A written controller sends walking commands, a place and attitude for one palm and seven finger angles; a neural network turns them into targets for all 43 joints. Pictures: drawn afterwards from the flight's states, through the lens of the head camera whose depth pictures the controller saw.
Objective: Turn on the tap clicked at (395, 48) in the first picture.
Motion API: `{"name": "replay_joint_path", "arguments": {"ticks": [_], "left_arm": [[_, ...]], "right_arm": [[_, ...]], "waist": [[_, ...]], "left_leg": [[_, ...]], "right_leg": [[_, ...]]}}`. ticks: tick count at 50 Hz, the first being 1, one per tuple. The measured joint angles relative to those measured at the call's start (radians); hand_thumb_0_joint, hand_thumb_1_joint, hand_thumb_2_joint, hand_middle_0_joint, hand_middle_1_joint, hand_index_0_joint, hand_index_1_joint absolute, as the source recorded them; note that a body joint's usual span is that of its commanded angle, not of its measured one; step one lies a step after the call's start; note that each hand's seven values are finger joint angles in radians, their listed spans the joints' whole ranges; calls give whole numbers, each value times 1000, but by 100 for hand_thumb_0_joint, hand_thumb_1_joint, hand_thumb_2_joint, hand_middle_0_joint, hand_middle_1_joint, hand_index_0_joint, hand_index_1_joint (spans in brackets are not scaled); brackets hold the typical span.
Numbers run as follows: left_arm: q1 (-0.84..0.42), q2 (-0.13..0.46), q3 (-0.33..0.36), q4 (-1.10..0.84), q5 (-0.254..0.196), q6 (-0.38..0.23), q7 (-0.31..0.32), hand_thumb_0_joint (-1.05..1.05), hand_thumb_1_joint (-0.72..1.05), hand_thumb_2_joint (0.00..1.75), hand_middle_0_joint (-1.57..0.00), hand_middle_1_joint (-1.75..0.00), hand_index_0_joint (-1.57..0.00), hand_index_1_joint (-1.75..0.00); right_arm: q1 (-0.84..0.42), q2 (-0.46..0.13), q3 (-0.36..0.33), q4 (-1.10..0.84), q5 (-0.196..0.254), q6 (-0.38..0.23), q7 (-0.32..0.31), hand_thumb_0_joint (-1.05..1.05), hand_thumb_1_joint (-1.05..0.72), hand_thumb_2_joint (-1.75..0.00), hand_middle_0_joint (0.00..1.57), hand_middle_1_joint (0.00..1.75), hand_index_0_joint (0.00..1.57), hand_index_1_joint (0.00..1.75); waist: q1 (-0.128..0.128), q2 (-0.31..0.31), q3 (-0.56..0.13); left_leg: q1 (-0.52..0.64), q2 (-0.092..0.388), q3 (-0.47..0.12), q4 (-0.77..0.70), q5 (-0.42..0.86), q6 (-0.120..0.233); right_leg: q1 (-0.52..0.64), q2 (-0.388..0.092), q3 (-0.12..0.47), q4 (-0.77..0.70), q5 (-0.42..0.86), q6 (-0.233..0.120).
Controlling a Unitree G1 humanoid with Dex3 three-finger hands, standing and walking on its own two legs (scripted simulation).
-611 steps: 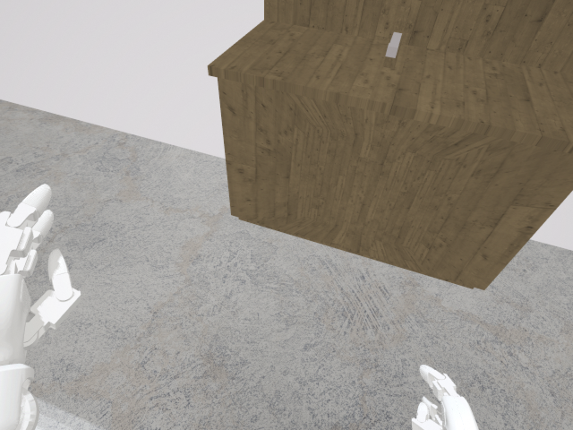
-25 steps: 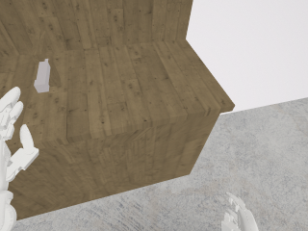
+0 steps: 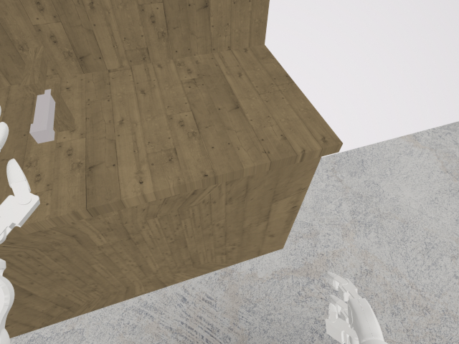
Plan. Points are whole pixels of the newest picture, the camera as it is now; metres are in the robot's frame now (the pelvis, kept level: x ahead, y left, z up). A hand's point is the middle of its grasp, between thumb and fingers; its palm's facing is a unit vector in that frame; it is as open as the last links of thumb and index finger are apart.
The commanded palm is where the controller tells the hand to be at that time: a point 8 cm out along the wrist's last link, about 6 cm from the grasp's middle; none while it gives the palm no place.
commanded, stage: look again from close up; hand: left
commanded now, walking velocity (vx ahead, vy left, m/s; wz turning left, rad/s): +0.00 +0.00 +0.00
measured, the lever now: (42, 132) +0.43 +0.39 +0.10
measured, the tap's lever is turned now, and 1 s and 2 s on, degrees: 0 0 0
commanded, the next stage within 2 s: come to a stop and stand still in 0.06 s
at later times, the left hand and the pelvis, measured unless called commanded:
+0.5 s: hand out of the picture +0.20 +0.29 +0.17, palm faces +0.45 -0.82 -0.35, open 7.4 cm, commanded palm +0.13 +0.30 +0.18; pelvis -0.03 +0.02 +0.00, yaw +0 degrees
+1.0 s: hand (30, 242) +0.21 +0.26 +0.15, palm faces +0.37 -0.86 -0.35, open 7.4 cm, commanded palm +0.14 +0.30 +0.18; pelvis -0.02 +0.02 +0.00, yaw +0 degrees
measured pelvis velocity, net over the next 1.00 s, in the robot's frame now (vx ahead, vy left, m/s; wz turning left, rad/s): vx -0.02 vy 0.02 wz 0.01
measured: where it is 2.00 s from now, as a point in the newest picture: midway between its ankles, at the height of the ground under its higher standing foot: outside the picture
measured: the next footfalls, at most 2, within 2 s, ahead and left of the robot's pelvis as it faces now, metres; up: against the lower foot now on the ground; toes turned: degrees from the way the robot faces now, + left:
none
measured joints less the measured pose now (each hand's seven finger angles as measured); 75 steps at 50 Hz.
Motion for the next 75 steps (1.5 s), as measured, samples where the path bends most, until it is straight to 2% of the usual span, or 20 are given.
{"name": "replay_joint_path", "arguments": {"ticks": [2,4,7,11,16,17,18,20,23,26,29,32,36,39,45,48,52,61,75], "left_arm": [[91,-42,-62,-45,11,5,-18,1,90,90,-20,-30,-20,-30],[158,-54,-101,-62,20,10,-37,1,90,90,-21,-30,-21,-30],[196,-24,-89,-53,20,22,-45,1,89,90,-22,-30,-22,-30],[167,1,-28,-42,10,39,-27,1,88,90,-22,-30,-22,-30],[124,-37,-21,-69,9,31,-5,1,89,90,-22,-30,-22,-30],[72,-14,-15,-63,54,33,-28,1,89,90,-22,-30,-21,-30],[-3,25,-1,-20,70,-1,-50,1,89,90,-22,-30,-22,-30],[-84,64,32,53,45,-38,-51,1,89,90,-22,-30,-22,-30],[-59,22,27,83,12,-24,-31,1,89,90,-21,-30,-21,-30],[44,-44,-49,63,13,-6,-32,1,90,90,-21,-30,-21,-30],[128,-74,-117,46,27,5,-50,1,90,90,-21,-30,-21,-30],[145,-61,-115,37,37,13,-55,1,89,90,-22,-30,-21,-30],[76,-46,-63,27,43,11,-37,1,89,90,-22,-30,-22,-30],[25,-53,-41,7,45,-2,-20,1,89,90,-22,-30,-22,-30],[49,-74,-75,-9,48,-17,-24,1,89,90,-21,-30,-21,-30],[81,-63,-87,15,47,-7,-36,1,89,90,-21,-30,-21,-30],[112,-43,-77,21,38,15,-45,1,89,90,-21,-30,-21,-30],[135,-33,-56,-80,23,12,-30,1,89,90,-22,-30,-21,-30],[119,-52,-82,-15,21,44,-27,1,89,90,-21,-30,-21,-30]], "right_arm": [[-3,-7,-12,1,-2,5,-1,1,-90,-90,20,30,21,30],[-6,-7,-20,5,-6,16,-14,1,-90,-90,20,30,21,30],[-5,-1,-24,5,-11,38,-39,1,-90,-90,20,30,20,30],[6,-8,-25,3,-15,42,-56,1,-90,-90,20,30,20,30],[4,-21,-25,14,-19,28,-55,1,-90,-90,20,30,20,30],[16,-20,-35,7,-25,14,-55,1,-90,-90,20,30,20,30],[21,-14,-38,16,-19,1,-54,1,-90,-90,20,30,20,30],[4,4,-35,32,-1,-1,-42,1,-90,-90,20,30,20,30],[2,17,-35,2,19,-7,-25,1,-90,-90,20,30,20,30],[14,20,-32,-22,28,-10,-19,1,-90,-90,20,30,20,30],[33,33,-22,-19,26,-4,-27,1,-90,-90,20,30,20,30],[52,49,-7,-3,19,3,-41,1,-90,-90,20,30,20,30],[72,50,3,12,12,-10,-50,1,-90,-90,20,30,20,30],[72,40,0,23,10,-24,-47,1,-90,-90,20,30,21,30],[51,25,-13,26,6,-20,-38,1,-90,-90,20,30,21,30],[38,24,-18,14,6,-6,-41,1,-90,-90,20,30,21,30],[26,24,-21,-3,5,9,-48,1,-90,-90,20,30,20,30],[20,15,-28,-2,3,19,-51,1,-90,-90,20,30,20,30],[9,30,-16,-6,6,54,-60,1,-90,-90,20,30,20,30]], "waist": [[-16,5,-3],[-28,-1,-3],[-31,-26,4],[-13,-43,16],[11,-35,7],[28,-32,8],[41,-38,6],[51,-51,9],[33,-38,-2],[14,-17,-13],[10,-19,-18],[20,-42,-13],[42,-66,6],[47,-66,11],[22,-47,-25],[5,-43,-33],[-4,-48,-21],[16,-51,-1],[21,-40,-26]], "left_leg": [[11,-3,14,-13,2,5],[19,-7,20,-23,7,8],[25,-10,20,-34,16,8],[25,-11,10,-34,25,8],[29,-17,6,-37,33,16],[18,-16,0,-24,32,17],[5,-19,-8,-14,34,19],[9,-24,-4,-22,44,20],[22,-35,16,-34,52,28],[30,-50,31,-36,53,42],[33,-57,33,-34,52,47],[35,-52,25,-35,55,43],[36,-46,10,-35,60,38],[38,-44,3,-34,58,35],[47,-36,7,-57,57,31],[48,-33,9,-70,59,29],[47,-30,6,-80,60,26],[47,-28,-10,-77,51,22],[59,-37,-10,-102,65,27]], "right_leg": [[4,-2,14,-4,2,7],[6,-5,21,-6,3,10],[9,-8,21,-8,7,10],[17,-11,11,-19,16,9],[33,-17,7,-40,33,17],[30,-17,0,-40,35,20],[21,-20,-8,-33,35,20],[19,-24,-4,-32,41,17],[15,-34,16,-19,44,24],[9,-48,32,5,34,36],[8,-55,35,17,27,44],[18,-51,26,5,33,40],[30,-43,15,-10,39,28],[39,-42,8,-19,44,30],[52,-34,13,-59,54,31],[53,-31,15,-75,57,30],[54,-28,13,-86,59,27],[65,-27,-3,-96,52,25],[74,-35,-3,-111,60,30]]}}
